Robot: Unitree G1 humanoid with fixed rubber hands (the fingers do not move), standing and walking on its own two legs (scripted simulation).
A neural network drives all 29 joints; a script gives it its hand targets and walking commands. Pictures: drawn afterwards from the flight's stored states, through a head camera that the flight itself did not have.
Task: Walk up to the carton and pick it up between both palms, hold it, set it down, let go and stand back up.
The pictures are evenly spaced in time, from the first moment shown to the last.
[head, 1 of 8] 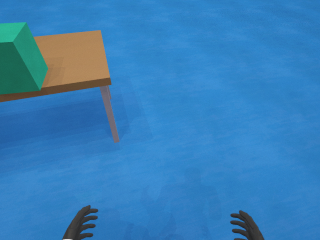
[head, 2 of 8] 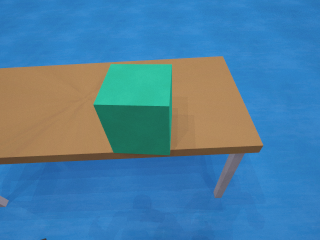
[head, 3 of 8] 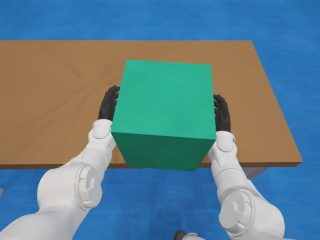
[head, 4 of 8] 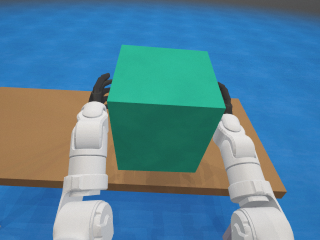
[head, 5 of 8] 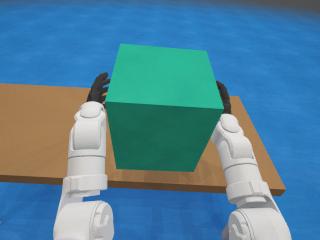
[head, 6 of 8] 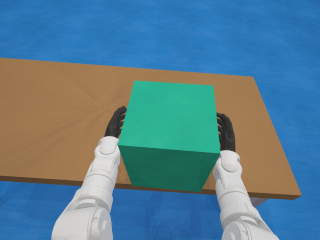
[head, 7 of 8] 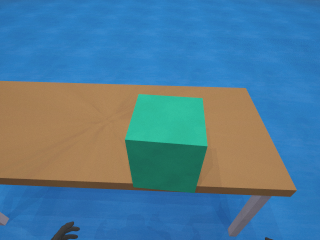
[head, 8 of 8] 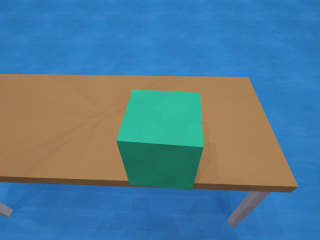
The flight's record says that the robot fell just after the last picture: no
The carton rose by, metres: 0.21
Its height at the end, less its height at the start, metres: +0.00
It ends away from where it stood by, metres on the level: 0.01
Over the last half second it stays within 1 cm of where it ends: yes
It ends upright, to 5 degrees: yes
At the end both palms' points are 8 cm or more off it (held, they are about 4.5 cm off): yes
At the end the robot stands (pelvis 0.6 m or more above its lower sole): yes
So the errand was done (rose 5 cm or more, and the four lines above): yes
